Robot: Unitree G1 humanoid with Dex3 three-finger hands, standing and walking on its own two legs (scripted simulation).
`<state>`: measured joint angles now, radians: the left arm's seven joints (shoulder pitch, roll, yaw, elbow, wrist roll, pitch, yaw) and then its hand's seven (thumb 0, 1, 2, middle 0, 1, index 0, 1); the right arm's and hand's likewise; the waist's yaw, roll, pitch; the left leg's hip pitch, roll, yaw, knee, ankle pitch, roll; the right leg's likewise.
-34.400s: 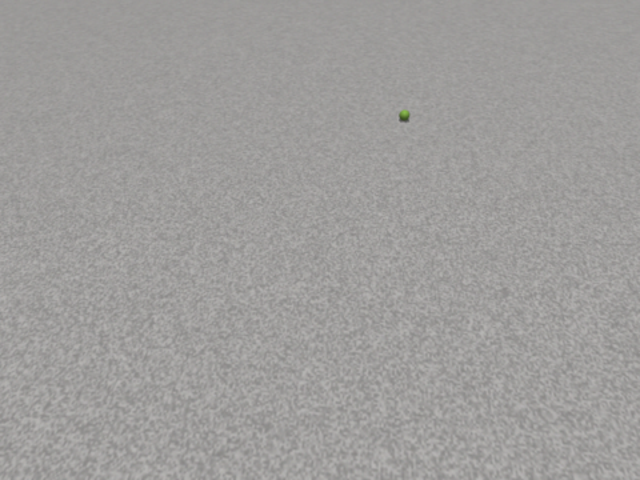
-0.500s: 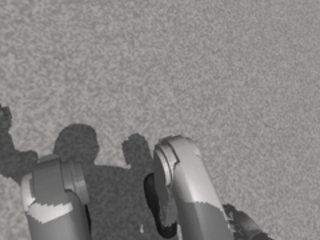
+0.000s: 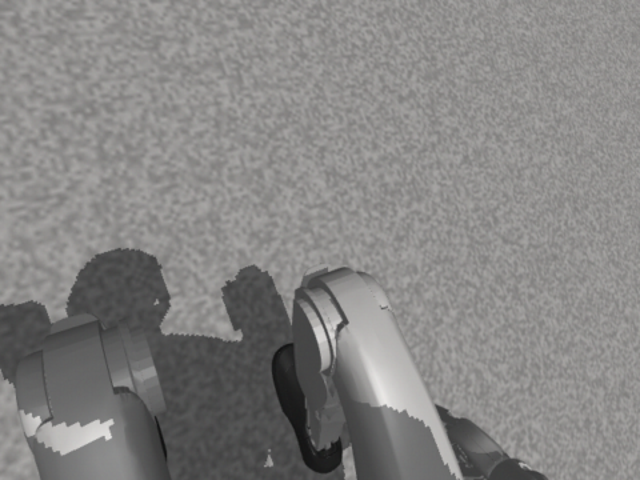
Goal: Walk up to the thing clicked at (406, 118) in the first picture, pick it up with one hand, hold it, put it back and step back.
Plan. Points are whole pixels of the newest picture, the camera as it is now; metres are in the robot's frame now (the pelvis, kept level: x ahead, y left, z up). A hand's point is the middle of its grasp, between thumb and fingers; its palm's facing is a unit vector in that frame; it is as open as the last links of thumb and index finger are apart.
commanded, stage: rest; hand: left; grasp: from above
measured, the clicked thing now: out of the picture +0.40 +0.36 -0.26
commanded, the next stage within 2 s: open in 0.28 s
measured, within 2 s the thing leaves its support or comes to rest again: neither
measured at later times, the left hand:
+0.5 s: hand out of the picture +0.38 +0.35 -0.24, palm faces -0.44 -0.18 -0.88, open 6.8 cm
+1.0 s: hand out of the picture +0.39 +0.34 -0.24, palm faces -0.42 -0.16 -0.89, open 12.8 cm
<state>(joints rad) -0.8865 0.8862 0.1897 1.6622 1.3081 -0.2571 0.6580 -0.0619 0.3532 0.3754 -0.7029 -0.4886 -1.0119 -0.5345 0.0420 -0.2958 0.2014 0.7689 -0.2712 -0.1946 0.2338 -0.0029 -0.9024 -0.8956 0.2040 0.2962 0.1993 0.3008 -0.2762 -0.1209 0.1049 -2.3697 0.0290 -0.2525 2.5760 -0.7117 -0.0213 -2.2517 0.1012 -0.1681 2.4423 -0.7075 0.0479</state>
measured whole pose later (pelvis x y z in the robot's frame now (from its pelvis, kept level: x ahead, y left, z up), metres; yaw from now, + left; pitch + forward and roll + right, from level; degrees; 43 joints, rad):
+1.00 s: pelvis +0.00 +0.00 +0.00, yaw -1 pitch +26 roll -13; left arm -0.91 0.94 0.16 1.71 1.26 -0.24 0.69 0.00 -0.27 0.77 -0.28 -0.81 -0.28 -0.80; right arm 0.01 -0.33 0.25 0.74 -0.28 -0.27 0.27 0.00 -0.89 -0.89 0.20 0.30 0.20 0.30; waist -0.29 -0.14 0.15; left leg -2.34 0.03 -0.28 2.58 -0.71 -0.02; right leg -2.22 0.11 -0.19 2.42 -0.69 0.05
